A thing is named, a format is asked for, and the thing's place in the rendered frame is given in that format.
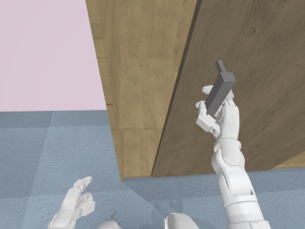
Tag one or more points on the left robot hand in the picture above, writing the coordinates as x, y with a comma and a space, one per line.
82, 205

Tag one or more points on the robot left forearm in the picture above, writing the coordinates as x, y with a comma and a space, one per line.
63, 219

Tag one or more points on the wardrobe door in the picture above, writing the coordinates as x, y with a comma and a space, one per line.
299, 159
262, 42

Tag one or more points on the handle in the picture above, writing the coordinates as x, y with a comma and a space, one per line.
221, 87

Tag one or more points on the right robot hand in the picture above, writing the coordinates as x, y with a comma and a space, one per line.
227, 117

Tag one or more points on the robot right forearm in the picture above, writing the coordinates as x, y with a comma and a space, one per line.
235, 188

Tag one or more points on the robot right thigh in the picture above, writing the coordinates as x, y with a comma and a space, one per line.
178, 221

